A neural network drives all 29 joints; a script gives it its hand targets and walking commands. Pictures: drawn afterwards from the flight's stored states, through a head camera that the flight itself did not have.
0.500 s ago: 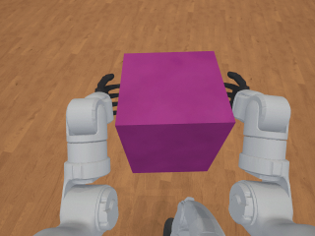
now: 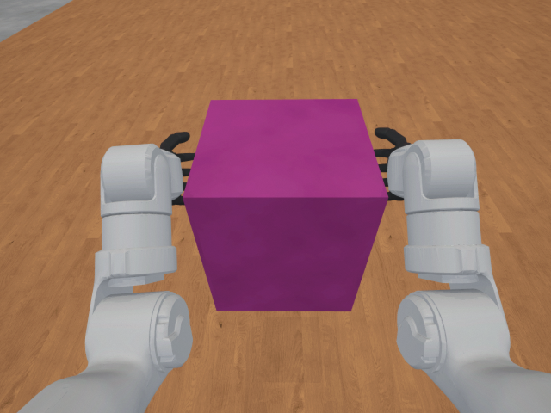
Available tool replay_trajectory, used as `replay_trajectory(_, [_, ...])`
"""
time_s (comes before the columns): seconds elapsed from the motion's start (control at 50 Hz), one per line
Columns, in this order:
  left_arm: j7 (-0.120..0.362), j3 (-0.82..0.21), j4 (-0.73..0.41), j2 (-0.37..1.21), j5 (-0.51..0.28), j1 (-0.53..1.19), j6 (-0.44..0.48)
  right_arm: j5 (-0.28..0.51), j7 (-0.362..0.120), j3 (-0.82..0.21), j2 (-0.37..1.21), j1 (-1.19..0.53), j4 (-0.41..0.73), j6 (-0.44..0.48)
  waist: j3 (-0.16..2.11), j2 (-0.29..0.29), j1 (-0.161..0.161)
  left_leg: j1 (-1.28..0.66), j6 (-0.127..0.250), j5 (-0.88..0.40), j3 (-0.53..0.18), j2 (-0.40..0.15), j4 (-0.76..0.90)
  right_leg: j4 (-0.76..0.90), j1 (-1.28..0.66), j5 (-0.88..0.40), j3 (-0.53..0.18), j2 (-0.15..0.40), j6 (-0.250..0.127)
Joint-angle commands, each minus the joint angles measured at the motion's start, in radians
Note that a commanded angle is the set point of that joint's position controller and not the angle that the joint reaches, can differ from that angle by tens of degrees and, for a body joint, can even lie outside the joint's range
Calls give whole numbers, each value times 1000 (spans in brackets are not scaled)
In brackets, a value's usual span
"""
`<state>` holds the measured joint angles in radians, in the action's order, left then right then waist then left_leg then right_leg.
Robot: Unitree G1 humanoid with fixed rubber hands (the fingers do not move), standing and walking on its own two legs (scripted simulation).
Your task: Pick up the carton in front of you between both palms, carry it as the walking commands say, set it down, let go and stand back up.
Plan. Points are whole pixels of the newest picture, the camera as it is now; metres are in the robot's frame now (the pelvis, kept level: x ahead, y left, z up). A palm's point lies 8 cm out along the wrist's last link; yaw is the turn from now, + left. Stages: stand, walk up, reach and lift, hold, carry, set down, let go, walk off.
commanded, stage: carry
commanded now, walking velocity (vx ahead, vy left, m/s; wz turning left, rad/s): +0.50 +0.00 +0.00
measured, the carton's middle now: (283, 209) +0.39 -0.02 +0.12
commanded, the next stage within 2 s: none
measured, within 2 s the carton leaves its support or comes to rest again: neither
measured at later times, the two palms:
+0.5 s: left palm (221, 156) +0.59 +0.09 +0.08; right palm (365, 141) +0.61 -0.21 +0.08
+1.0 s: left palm (225, 73) +0.92 +0.09 +0.12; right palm (338, 65) +0.91 -0.21 +0.12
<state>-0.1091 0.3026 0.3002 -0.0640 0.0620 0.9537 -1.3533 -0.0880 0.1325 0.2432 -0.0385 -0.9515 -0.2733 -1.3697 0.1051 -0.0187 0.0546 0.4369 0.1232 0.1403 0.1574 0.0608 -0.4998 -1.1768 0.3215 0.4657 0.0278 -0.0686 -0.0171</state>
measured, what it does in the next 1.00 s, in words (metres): walks ahead: right foot, then left foot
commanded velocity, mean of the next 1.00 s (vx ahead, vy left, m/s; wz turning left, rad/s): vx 0.50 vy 0.00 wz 0.00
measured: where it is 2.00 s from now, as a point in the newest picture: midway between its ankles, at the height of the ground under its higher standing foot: (285, 199)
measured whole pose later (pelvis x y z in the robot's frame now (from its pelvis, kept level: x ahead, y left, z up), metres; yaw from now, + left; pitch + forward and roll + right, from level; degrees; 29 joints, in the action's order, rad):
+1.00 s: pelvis +0.66 -0.05 +0.02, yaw -2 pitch +4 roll +0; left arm -0.08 0.11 -0.33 0.13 0.13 0.15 -1.25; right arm -0.10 0.09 0.10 0.13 -0.15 0.31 -1.23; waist 0.16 0.01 0.03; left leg 0.10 0.02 0.26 0.22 -0.04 -0.29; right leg -0.67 0.60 0.14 0.12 0.12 0.02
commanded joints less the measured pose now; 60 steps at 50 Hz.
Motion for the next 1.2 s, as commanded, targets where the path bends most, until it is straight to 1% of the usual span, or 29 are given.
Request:
replay_trajectory(0.0, [211, -396, -47, 1023, -329, 657, -3, 534, -245, -490, 1180, -791, 71, 22, 385, 49, -24, -594, 141, -130, -567, -377, 175, -52, 417, -65, -68, 94, -5])
replay_trajectory(0.06, [195, -386, -71, 1076, -299, 596, 11, 569, -269, -492, 1279, -798, 101, 44, 340, -13, -30, -425, 87, -15, -424, -346, 275, 203, 292, -79, -20, 129, 20])
replay_trajectory(0.2, [203, -549, -252, 1252, -314, 363, 63, 436, -269, -510, 1321, -430, 236, 97, 334, -142, -29, -517, -23, -357, -119, -263, 256, 725, 112, -428, 141, 97, 41])
replay_trajectory(0.26, [218, -674, -390, 1285, -336, 248, 95, 373, -256, -594, 1271, -233, 364, 125, 407, -122, -43, -519, -69, -490, -2, -222, 54, 870, -136, -471, 204, 73, 18])
replay_trajectory(0.28, [225, -716, -423, 1292, -342, 193, 106, 359, -254, -630, 1250, -158, 395, 132, 447, -105, -57, -386, -104, -451, 22, -213, -76, 848, -334, -443, 165, 114, -12])
replay_trajectory(0.3, [232, -744, -441, 1283, -341, 107, 117, 351, -256, -663, 1227, -108, 426, 137, 507, -6, -84, -215, -130, -217, 20, -192, -264, 808, -521, -435, -39, 272, -59])
replay_trajectory(0.32, [236, -758, -449, 1236, -319, 64, 131, 357, -262, -697, 1250, -78, 444, 133, 578, 218, -96, 104, -160, 18, -23, -95, -500, 795, -779, -465, -369, 457, -206])
replay_trajectory(0.34, [240, -792, -476, 1245, -325, 2, 145, 356, -271, -720, 1237, -14, 472, 140, 541, 309, -87, 325, -153, 371, -73, -42, -639, 824, -829, -601, -492, 504, -260])
replay_trajectory(0.36, [245, -821, -538, 1238, -332, -67, 149, 356, -275, -756, 1240, 52, 510, 153, 515, 225, -87, 382, -134, 392, -129, -85, -723, 801, -816, -697, -418, 502, -243])
replay_trajectory(0.4, [256, -880, -661, 1253, -352, -73, 172, 347, -279, -796, 1235, 126, 553, 182, 449, 86, -88, 368, -128, 306, -154, -146, -596, 832, -684, -696, -269, 457, -154])
replay_trajectory(0.42, [267, -896, -679, 1288, -373, -114, 178, 347, -275, -817, 1217, 155, 598, 193, 425, 89, -86, 307, -136, 269, -147, -160, -486, 875, -608, -643, -201, 436, -123])
replay_trajectory(0.48, [288, -913, -743, 1234, -409, -212, 182, 371, -265, -864, 1220, 239, 687, 211, 383, 172, -78, 176, -157, 205, -77, -132, -272, 919, -496, -589, -64, 381, -117])
replay_trajectory(0.56, [299, -914, -752, 1142, -401, -323, 168, 358, -261, -869, 1139, 336, 720, 197, 294, 210, -77, 76, -138, 3, 13, -95, -47, 911, -431, -651, 67, 333, -84])
replay_trajectory(0.62, [294, -901, -738, 1067, -373, -358, 147, 357, -273, -861, 1073, 369, 700, 167, 227, 195, -70, -39, -115, -76, 59, -84, 44, 852, -362, -604, 117, 320, -49])
replay_trajectory(0.66, [289, -893, -720, 1021, -354, -361, 126, 360, -281, -842, 1032, 393, 658, 148, 247, 119, -50, -312, -96, -7, 108, -51, 57, 645, -208, -607, 199, 266, -8])
replay_trajectory(0.68, [286, -885, -707, 991, -343, -357, 115, 357, -283, -829, 1008, 403, 635, 138, 268, 40, -30, -469, -78, 86, -58, -165, 82, 467, -63, -466, 213, 232, 28])
replay_trajectory(0.7, [283, -890, -722, 981, -349, -317, 97, 341, -288, -808, 983, 393, 601, 137, 315, -233, -19, -636, 58, 212, -531, -423, 205, 166, 210, -230, 186, 113, 74])
replay_trajectory(0.72, [284, -890, -702, 980, -347, -293, 89, 347, -289, -807, 997, 395, 576, 132, 277, -293, -19, -689, 124, 88, -680, -484, 273, 12, 405, 63, 95, 75, 60])
replay_trajectory(0.76, [289, -883, -657, 1028, -349, -288, 96, 365, -295, -819, 1045, 361, 579, 132, 258, -121, -20, -597, 106, -113, -521, -461, 222, -91, 449, 38, -1, 163, 17])
replay_trajectory(0.78, [290, -886, -648, 1059, -350, -287, 104, 377, -299, -828, 1073, 330, 593, 138, 250, -38, -29, -526, 66, -97, -441, -443, 234, -32, 421, -34, -23, 201, 10])
replay_trajectory(0.8, [289, -890, -648, 1082, -349, -279, 112, 393, -303, -842, 1099, 294, 609, 144, 244, -24, -38, -454, 30, -35, -364, -422, 265, 49, 370, -90, -29, 217, 10])
replay_trajectory(0.86, [277, -905, -669, 1127, -352, -247, 133, 425, -313, -861, 1118, 240, 647, 156, 222, -105, -44, -376, 7, 113, -216, -374, 350, 245, 311, -209, 28, 204, 29])
replay_trajectory(0.9, [266, -905, -695, 1123, -347, -254, 136, 436, -314, -864, 1107, 239, 670, 157, 197, -106, -44, -373, 11, 113, -155, -353, 376, 404, 295, -279, 62, 199, 42])
replay_trajectory(1.02, [265, -888, -668, 1066, -329, -345, 113, 383, -306, -834, 1045, 356, 624, 140, 142, -120, -32, -448, -25, -123, -34, -308, 322, 657, 207, -449, 162, 152, 25])
replay_trajectory(1.1, [282, -875, -621, 1059, -332, -366, 113, 361, -305, -833, 1045, 365, 586, 139, 171, -89, -57, -402, -81, -292, 61, -259, 47, 745, -84, -326, 261, 82, -1])
replay_trajectory(1.12, [286, -870, -605, 1062, -330, -379, 117, 358, -304, -834, 1038, 364, 582, 139, 235, -28, -74, -273, -115, -240, 78, -235, -138, 740, -293, -274, 189, 133, -6])
replay_trajectory(1.14, [290, -860, -583, 1048, -321, -381, 127, 362, -303, -846, 1048, 341, 600, 134, 321, 206, -84, 2, -174, -35, 59, -143, -456, 848, -518, -109, -262, 402, -114])
replay_trajectory(1.16, [292, -864, -565, 1078, -331, -386, 139, 368, -305, -852, 1057, 318, 613, 135, 336, 380, -84, 230, -177, 320, -15, -50, -654, 963, -620, -210, -539, 509, -195])
replay_trajectory(1.18, [295, -875, -596, 1108, -347, -362, 149, 376, -307, -864, 1090, 303, 601, 147, 327, 287, -74, 287, -143, 338, -113, -106, -768, 940, -602, -336, -465, 509, -190])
